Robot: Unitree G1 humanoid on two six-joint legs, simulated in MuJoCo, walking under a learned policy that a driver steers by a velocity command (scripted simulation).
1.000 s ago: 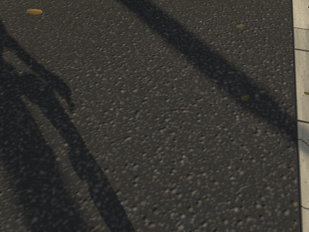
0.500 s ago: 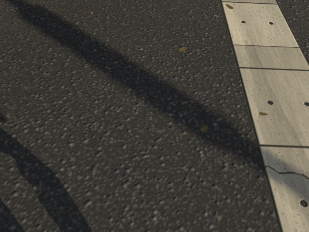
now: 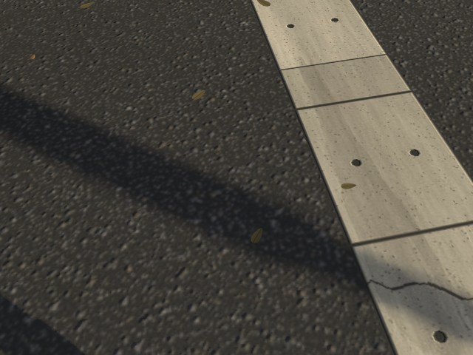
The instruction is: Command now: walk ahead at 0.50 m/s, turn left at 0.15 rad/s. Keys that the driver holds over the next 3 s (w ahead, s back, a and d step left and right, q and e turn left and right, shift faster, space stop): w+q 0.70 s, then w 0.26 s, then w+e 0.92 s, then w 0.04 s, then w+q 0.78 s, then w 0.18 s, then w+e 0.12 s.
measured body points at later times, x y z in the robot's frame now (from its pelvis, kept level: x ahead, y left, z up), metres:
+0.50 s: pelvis +0.27 +0.08 -0.02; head +0.31 +0.09 +0.43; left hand +0.27 +0.36 -0.14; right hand +0.49 -0.14 -0.12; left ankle +0.33 +0.16 -0.74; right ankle +0.11 -0.09 -0.63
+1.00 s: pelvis +0.56 +0.12 -0.01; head +0.58 +0.13 +0.44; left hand +0.59 +0.43 -0.09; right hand +0.74 -0.09 -0.13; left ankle +0.37 +0.17 -0.66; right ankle +0.66 +0.07 -0.74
